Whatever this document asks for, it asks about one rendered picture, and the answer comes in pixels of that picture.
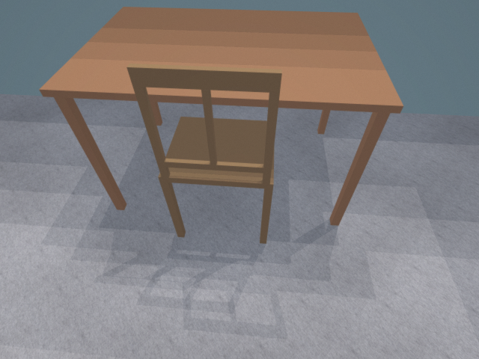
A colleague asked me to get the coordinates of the chair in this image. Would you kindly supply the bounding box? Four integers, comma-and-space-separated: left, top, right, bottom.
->
127, 64, 282, 244

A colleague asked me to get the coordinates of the table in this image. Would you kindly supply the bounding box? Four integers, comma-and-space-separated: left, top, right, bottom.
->
39, 7, 403, 226

